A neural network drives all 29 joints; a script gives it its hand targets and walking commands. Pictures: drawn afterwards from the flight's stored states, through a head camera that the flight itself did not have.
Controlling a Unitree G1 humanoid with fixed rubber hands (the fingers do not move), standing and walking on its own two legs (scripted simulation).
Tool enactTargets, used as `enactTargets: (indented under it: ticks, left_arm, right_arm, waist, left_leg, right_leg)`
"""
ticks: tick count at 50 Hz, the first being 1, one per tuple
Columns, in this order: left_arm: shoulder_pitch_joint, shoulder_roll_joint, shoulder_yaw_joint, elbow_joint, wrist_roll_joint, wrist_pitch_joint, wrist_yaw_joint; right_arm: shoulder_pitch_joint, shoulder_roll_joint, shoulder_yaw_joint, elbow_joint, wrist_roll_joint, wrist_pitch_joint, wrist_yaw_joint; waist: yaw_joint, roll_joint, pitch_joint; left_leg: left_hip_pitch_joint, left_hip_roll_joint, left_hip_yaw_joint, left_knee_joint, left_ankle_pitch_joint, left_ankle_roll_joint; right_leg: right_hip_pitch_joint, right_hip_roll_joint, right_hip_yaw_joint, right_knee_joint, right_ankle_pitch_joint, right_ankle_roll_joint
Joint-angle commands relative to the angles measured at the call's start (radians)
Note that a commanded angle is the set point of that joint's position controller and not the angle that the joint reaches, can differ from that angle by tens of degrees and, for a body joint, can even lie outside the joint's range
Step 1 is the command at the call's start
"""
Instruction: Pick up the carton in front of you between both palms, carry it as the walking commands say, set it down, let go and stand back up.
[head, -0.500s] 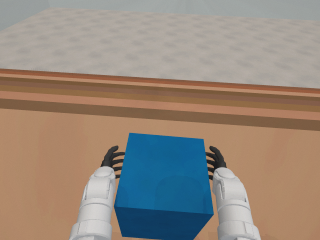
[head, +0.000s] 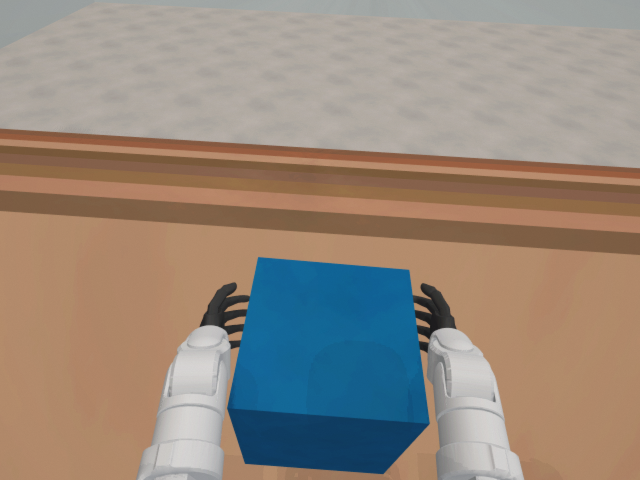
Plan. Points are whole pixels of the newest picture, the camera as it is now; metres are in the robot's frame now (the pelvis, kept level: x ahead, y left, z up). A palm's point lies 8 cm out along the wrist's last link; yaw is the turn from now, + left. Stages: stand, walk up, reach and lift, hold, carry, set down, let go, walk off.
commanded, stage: reach and lift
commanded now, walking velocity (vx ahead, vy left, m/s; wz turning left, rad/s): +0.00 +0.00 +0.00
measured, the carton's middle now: (323, 370) +0.28 +0.00 -0.05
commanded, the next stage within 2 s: hold in 0.36 s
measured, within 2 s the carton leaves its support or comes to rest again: neither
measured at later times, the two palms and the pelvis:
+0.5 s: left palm (211, 331) +0.29 +0.15 +0.05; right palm (446, 332) +0.29 -0.15 +0.05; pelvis +0.00 +0.00 +0.00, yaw +0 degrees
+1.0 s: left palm (210, 331) +0.28 +0.15 +0.05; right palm (447, 333) +0.29 -0.15 +0.06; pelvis +0.00 +0.00 +0.00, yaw +0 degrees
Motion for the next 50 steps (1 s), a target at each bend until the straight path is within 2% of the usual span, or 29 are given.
enactTargets:
  ticks: [1,9,17,23,29,38,50]
  left_arm:
    - [-0.504,-0.946,-0.556,-0.047,-0.253,-0.025,-0.241]
    - [-0.463,-0.94,-0.572,-0.095,-0.267,-0.004,-0.237]
    - [-0.473,-0.931,-0.576,-0.118,-0.273,0.014,-0.239]
    - [-0.482,-0.925,-0.636,-0.206,-0.311,0.052,-0.235]
    - [-0.493,-0.883,-0.561,-0.14,-0.266,0.087,-0.239]
    - [-0.578,-0.917,-0.567,-0.131,-0.274,0.075,-0.248]
    - [-0.563,-0.917,-0.562,-0.123,-0.268,0.075,-0.244]
  right_arm:
    - [-0.427,0.95,0.557,0.009,0.239,-0.006,0.247]
    - [-0.386,0.941,0.574,-0.038,0.254,0.014,0.246]
    - [-0.389,0.94,0.577,-0.057,0.258,0.033,0.245]
    - [-0.393,0.946,0.637,-0.144,0.294,0.073,0.236]
    - [-0.404,0.907,0.565,-0.077,0.253,0.107,0.237]
    - [-0.487,0.938,0.569,-0.067,0.259,0.095,0.248]
    - [-0.478,0.93,0.563,-0.062,0.255,0.093,0.248]
  waist:
    - [0.0,0.008,-0.253]
    - [0.0,0.008,-0.244]
    - [0.001,0.003,-0.226]
    - [-0.002,0.001,-0.262]
    - [0.001,0.001,-0.13]
    - [0.001,0.002,-0.184]
    - [-0.001,0.005,-0.196]
  left_leg:
    - [0.086,-0.045,0.059,-0.061,0.215,-0.011]
    - [0.108,-0.047,0.054,-0.072,0.264,-0.014]
    - [0.107,-0.048,0.058,-0.08,0.233,-0.012]
    - [0.141,-0.048,0.053,-0.091,0.27,-0.011]
    - [0.094,-0.044,0.064,-0.118,0.107,-0.004]
    - [0.095,-0.041,0.069,-0.101,0.086,-0.004]
    - [0.108,-0.04,0.067,-0.102,0.128,-0.007]
  right_leg:
    - [0.076,0.051,-0.068,-0.058,0.213,0.008]
    - [0.093,0.053,-0.065,-0.071,0.257,0.01]
    - [0.097,0.05,-0.064,-0.081,0.235,0.011]
    - [0.138,0.049,-0.06,-0.092,0.28,0.014]
    - [0.088,0.041,-0.068,-0.119,0.12,0.006]
    - [0.091,0.041,-0.073,-0.102,0.099,0.005]
    - [0.101,0.044,-0.075,-0.101,0.133,0.005]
